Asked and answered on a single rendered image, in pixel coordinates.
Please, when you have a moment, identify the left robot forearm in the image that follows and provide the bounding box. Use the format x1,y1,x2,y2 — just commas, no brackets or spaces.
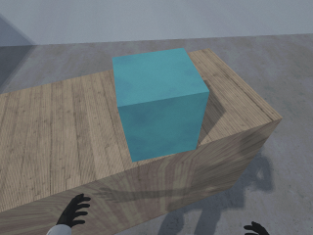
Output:
46,224,71,235

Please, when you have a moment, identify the robot right hand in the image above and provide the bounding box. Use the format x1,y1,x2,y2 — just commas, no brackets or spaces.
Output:
244,221,269,235

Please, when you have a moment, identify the pedestal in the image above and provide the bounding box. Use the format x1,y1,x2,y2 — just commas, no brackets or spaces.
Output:
0,48,283,235

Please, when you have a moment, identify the carton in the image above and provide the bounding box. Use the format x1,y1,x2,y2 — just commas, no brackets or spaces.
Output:
112,48,210,163

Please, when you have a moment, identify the robot left hand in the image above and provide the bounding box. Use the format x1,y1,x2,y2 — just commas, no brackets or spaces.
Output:
56,193,91,228

